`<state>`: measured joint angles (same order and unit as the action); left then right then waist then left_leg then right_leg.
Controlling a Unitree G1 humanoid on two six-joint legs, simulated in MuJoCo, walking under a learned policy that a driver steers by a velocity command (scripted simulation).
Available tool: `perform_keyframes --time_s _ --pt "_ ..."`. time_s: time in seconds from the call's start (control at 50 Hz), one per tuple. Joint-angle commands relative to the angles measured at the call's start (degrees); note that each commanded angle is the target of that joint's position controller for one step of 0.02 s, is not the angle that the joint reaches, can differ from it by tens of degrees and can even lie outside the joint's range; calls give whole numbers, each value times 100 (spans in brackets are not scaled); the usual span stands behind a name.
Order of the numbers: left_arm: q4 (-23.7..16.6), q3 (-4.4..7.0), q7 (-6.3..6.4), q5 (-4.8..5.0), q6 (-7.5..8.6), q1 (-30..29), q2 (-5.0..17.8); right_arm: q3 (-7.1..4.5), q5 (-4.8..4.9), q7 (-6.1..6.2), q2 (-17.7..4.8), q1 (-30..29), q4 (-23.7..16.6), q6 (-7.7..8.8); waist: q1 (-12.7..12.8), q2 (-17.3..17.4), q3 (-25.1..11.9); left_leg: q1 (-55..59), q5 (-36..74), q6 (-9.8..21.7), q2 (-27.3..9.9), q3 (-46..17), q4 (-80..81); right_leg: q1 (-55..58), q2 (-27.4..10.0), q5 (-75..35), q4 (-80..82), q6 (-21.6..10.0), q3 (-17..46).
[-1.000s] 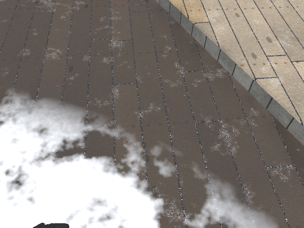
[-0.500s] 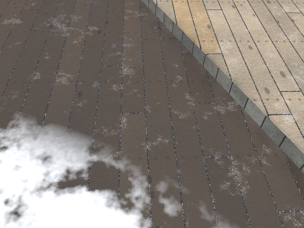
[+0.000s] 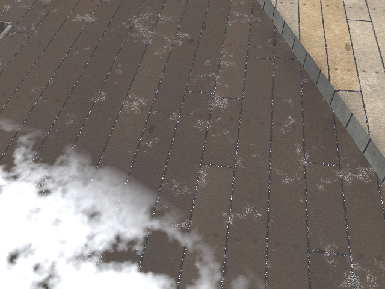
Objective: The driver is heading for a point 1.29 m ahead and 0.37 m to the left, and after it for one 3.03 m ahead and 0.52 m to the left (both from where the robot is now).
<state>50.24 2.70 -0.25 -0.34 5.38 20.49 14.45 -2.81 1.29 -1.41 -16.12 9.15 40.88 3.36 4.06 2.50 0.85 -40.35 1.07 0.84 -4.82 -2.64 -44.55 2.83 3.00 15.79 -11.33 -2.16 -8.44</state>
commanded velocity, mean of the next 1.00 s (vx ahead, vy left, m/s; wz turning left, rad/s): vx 0.49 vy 0.00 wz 0.52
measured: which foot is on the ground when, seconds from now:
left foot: up 0.00-0.14, down 0.16-0.68, up 0.70-1.00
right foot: down 0.00-0.18, up 0.20-0.64, down 0.66-1.00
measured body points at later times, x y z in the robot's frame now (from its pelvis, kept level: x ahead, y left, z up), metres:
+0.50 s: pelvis +0.29 +0.05 +0.00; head +0.32 +0.07 +0.45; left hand +0.42 +0.35 -0.08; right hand +0.43 -0.21 -0.10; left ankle +0.25 +0.11 -0.74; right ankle +0.51 -0.10 -0.68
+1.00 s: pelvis +0.55 +0.09 +0.00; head +0.58 +0.10 +0.45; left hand +0.42 +0.34 -0.12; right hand +0.86 -0.02 -0.08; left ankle +0.59 +0.31 -0.68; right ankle +0.56 -0.04 -0.74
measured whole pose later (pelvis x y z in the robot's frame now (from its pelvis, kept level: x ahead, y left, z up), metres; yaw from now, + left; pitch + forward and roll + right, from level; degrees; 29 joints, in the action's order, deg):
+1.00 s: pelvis +0.55 +0.09 +0.00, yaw +32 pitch +1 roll -2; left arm 48.0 3.6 -0.7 0.4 5.1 20.5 16.1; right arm -3.2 0.8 -0.8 -17.0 8.4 35.9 1.9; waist 4.9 2.6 1.7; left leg -38.6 -5.3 -0.1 -5.0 -4.2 -47.0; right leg -2.4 1.3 13.5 -14.7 -0.6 -6.4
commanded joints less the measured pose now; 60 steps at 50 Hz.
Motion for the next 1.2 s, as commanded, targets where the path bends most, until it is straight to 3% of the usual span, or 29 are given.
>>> perform_keyframes --time_s 0.02,0.1,0.14,0.16,0.18,0.2,0.22,0.24,0.26,0.28,0.3,0.36,0.48,0.58,0.64,0.66,0.68,0.7,0.72,0.76,0.78,0.82,0.9,1.0,1.08,1.12,1.16,1.18,1.2 --pt "-254 203 69 59 56 -48 947 55 2 -135 -69 -876 -701 91 96 -390 554 124 499 99 85 340 774 -413 -1569 -2443 490 -633 197" --pt "-239 279 128 95 -135 -23 1222 -61 15 -273 -324 -908 -970 68 -171 -608 234 478 -293 470 468 720 1029 466 -1794 -4954 -457 -455 -86" --pt "-311 327 202 70 -262 -73 1377 -243 20 -264 -653 -65 -844 0 -689 -830 -370 1564 -851 737 861 933 960 557 -1766 -6458 -1848 -355 -192" --pt "-371 313 234 83 -294 -195 1369 -407 29 -192 -934 834 -641 -29 -1206 -711 -804 2962 -623 960 984 817 1287 -115 -1608 -6144 -3092 -202 -285" --pt "-516 210 242 -40 -240 -35 1118 -545 18 -47 -1366 1592 -495 -120 -1393 67 -1394 4772 -748 1280 86 -603 1299 -1607 -1262 -3614 -4925 -23 -276" --pt "-816 -41 112 -68 -47 465 361 -563 4 -46 -1739 1281 -656 -58 -688 1317 -2054 6413 -1919 2521 -1384 -4266 2146 -4020 95 1613 -6989 281 544" --pt "-889 104 -5 112 181 -173 1037 -434 -39 -44 -1189 1409 -692 -21 -1130 511 -2260 6475 -2424 2302 -1346 -4503 2677 -4616 -163 1525 -7325 157 1647" --pt "-1105 125 -57 285 275 -654 1136 -367 -74 -36 -984 1188 -652 24 -1059 245 -1374 5751 -2110 1977 -1156 -3581 2782 -4855 -416 1001 -6997 44 1572" --pt "-1136 87 -22 198 319 -777 1003 -341 -45 -48 -920 847 -676 64 -759 -440 -779 4776 -1253 1793 -891 -2907 2829 -4649 -660 622 -6409 29 1504" --pt "-1097 120 28 68 294 -767 990 -309 -69 -45 -811 514 -742 82 -527 -567 -524 4106 -697 1689 -675 -2458 2921 -4337 -827 387 -5923 80 1462" --pt "-1094 144 30 29 225 -621 1027 -287 -145 -34 -772 339 -829 100 -334 -318 -439 3586 -167 1711 -549 -2270 3027 -3951 -917 279 -5782 142 1501" --pt "-1091 135 74 -92 13 -546 855 -276 -66 23 -725 308 -747 127 -197 -317 -281 2815 178 1668 -278 -1703 3255 -3740 -978 -34 -5189 431 1313" --pt "-1481 11 44 -53 46 -1904 574 -338 -13 195 -987 850 -486 22 -728 68 -74 2328 -343 1226 165 -1244 3044 -3348 -546 -2005 -2647 656 1156" --pt "-1638 106 -84 66 165 -2315 824 -335 33 228 -944 1162 -322 -71 -821 300 -127 3065 -892 1107 -117 -2042 2418 -3078 -301 -1689 -1754 495 1382" --pt "-1472 260 -73 95 243 -1542 1034 -311 3 238 -834 974 -364 -124 -335 536 -320 3156 -553 885 -62 -2278 1721 -2027 -289 -1174 -1334 157 1257" --pt "-1394 348 -29 5 274 -883 1241 -203 -33 215 -529 966 -425 -100 -22 316 -899 2762 -620 690 230 -1971 678 -782 -802 -1094 -1412 -155 1637" --pt "-1323 459 22 -119 256 -118 1706 -85 1 207 -164 1470 -537 -64 6 -842 -1789 1161 -2061 245 948 -1133 -1195 1336 -2120 -510 -1348 -886 3435" --pt "-1110 486 -40 0 168 214 1647 -68 105 225 -367 1785 -626 -28 -68 -2113 -2026 -216 -3607 85 951 -787 -2454 1895 -2847 1097 -775 -1382 5468" --pt "-1228 354 -32 62 129 -64 1121 -200 128 236 -908 1430 -528 -56 58 -1292 -1222 -644 -3132 12 585 -865 -2984 1270 -2647 1849 -566 -1157 5017" --pt "-1260 235 8 8 39 -569 810 -248 -14 224 -942 704 -674 -112 -27 -667 -247 -495 -2317 -50 249 -554 -2863 -75 -2131 683 -382 -828 3461" --pt "-1222 195 20 -23 34 -704 704 -263 -28 196 -846 613 -714 -127 -148 -729 -35 -319 -2085 -49 83 -543 -2638 -500 -1935 183 -236 -775 2978" --pt "-1126 193 17 -20 71 -761 674 -222 34 148 -569 698 -723 -175 -287 -946 44 -1 -1867 -53 -54 -384 -2408 -930 -1717 -439 17 -738 2278" --pt "-842 263 -34 8 141 -578 882 -117 -26 143 -307 382 -805 -174 -286 -638 107 -112 -1319 -137 -56 -406 -1431 -943 -1728 -1364 296 -1004 1645" --pt "-569 285 -36 143 49 -324 1112 1 -52 -23 -161 -542 -956 -3 -5 -557 249 372 -129 -63 18 123 415 -788 -1558 -1801 339 -847 929" --pt "-284 310 -36 225 -78 85 1278 -17 1 -115 -278 -1058 -1173 43 52 -666 359 515 -513 145 149 268 1114 -142 -1859 -2221 142 -750 951" --pt "-214 327 -13 253 -151 70 1392 -104 -35 -122 -466 -808 -1148 51 -221 -801 128 1159 -876 346 377 442 1397 89 -1880 -3542 -390 -626 828" --pt "-207 256 37 226 -187 18 1295 -359 -78 -44 -915 683 -698 21 -1037 -708 -823 3528 -516 659 572 562 1636 -605 -1474 -4441 -2212 -311 363" --pt "-429 102 43 72 -135 79 891 -485 -172 56 -1397 1617 -538 -30 -1294 104 -1667 5564 -573 1156 -708 -1122 1469 -2347 -1055 -2515 -4198 -16 185" --pt "-482 -70 -6 37 -14 540 423 -480 -126 47 -1637 1661 -509 -28 -923 1263 -2391 6476 -1465 1885 -1776 -3659 2262 -3878 -185 1726 -5737 178 838"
